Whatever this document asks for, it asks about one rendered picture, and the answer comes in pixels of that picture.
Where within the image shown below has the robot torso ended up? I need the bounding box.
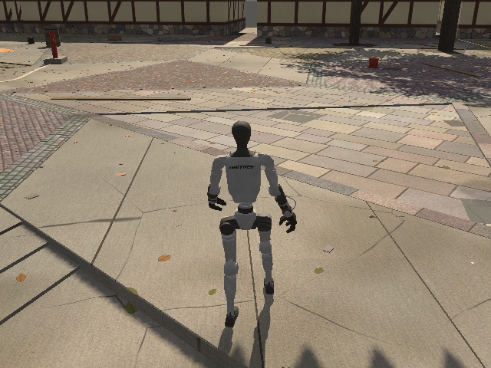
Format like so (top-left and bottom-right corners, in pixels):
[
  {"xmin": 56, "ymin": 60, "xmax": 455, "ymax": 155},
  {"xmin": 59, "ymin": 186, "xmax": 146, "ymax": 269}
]
[{"xmin": 225, "ymin": 151, "xmax": 261, "ymax": 230}]

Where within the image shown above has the robot left upper arm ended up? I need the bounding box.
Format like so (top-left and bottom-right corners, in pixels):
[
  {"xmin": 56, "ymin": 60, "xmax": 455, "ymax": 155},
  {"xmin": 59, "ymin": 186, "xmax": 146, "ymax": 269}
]
[{"xmin": 209, "ymin": 154, "xmax": 227, "ymax": 195}]

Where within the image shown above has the robot left hand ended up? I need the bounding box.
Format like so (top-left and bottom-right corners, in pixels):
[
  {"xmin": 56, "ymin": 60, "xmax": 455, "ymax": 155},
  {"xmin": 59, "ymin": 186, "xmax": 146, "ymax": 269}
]
[{"xmin": 209, "ymin": 197, "xmax": 226, "ymax": 211}]

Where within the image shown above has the robot right upper arm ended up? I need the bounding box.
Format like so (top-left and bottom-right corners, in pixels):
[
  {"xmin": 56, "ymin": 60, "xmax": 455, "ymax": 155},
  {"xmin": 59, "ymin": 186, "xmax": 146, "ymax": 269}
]
[{"xmin": 258, "ymin": 153, "xmax": 281, "ymax": 196}]

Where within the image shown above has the right robot thigh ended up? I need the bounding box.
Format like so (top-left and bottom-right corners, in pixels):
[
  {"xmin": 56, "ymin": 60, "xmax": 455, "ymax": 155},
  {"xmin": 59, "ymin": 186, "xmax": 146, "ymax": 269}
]
[{"xmin": 256, "ymin": 212, "xmax": 272, "ymax": 254}]

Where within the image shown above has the robot left forearm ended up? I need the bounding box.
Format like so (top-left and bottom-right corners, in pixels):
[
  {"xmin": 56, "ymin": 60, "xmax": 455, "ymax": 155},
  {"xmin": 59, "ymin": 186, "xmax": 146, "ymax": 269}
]
[{"xmin": 207, "ymin": 183, "xmax": 218, "ymax": 204}]

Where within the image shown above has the robot right hand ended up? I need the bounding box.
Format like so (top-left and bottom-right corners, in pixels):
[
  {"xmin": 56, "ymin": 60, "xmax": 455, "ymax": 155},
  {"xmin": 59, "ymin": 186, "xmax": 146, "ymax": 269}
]
[{"xmin": 279, "ymin": 213, "xmax": 297, "ymax": 233}]

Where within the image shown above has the robot right forearm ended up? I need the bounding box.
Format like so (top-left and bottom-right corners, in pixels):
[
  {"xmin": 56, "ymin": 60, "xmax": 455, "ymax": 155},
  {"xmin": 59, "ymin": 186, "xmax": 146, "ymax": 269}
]
[{"xmin": 275, "ymin": 184, "xmax": 293, "ymax": 218}]

